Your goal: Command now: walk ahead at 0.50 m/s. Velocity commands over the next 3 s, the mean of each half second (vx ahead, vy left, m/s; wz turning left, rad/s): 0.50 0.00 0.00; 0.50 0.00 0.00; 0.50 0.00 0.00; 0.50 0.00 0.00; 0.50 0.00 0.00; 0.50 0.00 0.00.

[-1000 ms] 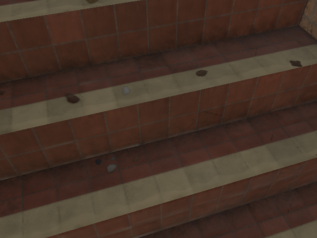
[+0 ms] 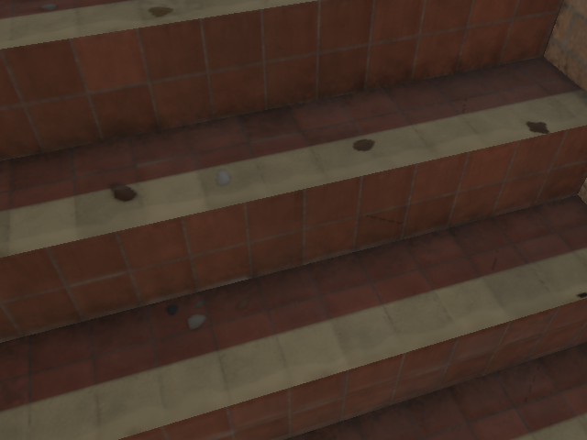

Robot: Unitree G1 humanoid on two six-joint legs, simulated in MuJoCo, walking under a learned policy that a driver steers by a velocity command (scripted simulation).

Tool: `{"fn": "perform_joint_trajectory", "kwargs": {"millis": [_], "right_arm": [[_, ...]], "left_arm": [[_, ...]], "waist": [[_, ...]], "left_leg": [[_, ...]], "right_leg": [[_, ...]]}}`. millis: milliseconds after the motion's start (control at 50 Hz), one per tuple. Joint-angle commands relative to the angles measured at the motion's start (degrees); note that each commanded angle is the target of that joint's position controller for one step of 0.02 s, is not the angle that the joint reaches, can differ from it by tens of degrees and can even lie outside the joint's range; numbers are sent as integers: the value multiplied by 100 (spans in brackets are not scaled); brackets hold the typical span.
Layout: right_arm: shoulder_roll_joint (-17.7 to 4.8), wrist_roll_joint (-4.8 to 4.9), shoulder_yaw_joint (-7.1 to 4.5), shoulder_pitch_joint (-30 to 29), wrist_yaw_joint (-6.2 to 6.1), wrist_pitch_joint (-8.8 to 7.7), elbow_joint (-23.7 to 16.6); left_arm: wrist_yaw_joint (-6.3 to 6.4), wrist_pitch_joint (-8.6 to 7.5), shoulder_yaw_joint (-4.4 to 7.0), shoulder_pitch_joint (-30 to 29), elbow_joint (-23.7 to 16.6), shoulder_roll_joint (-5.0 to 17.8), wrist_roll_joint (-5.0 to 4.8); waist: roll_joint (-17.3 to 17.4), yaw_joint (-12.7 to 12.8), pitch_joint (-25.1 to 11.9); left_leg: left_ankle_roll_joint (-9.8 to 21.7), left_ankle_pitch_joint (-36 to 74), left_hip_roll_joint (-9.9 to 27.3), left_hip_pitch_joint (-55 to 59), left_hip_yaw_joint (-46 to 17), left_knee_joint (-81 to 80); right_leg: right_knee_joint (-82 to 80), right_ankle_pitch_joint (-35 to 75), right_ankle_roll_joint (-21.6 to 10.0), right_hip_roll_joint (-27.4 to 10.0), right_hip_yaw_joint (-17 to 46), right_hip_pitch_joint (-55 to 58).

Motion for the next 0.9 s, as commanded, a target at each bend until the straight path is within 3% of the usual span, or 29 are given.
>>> {"fn": "perform_joint_trajectory", "kwargs": {"millis": [20,900], "right_arm": [[-453,0,-59,-54,-5,-63,-219],[-760,6,72,-308,68,-79,-180]], "left_arm": [[8,-65,59,-92,-240,475,-4],[-36,-83,-119,-271,-254,814,-3]], "waist": [[-19,1,-61],[-20,-8,-144]], "left_leg": [[194,736,617,-30,-621,-158],[169,894,684,121,-728,-364]], "right_leg": [[-100,1510,326,-1288,958,-4],[-195,1474,363,-1352,1013,-1]]}}
Next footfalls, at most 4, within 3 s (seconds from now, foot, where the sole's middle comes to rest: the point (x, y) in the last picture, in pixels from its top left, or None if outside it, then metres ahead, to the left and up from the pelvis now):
none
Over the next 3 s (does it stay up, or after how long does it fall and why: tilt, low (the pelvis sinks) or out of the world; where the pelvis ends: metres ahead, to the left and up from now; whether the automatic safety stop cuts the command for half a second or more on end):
stays up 0.00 0.01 0.00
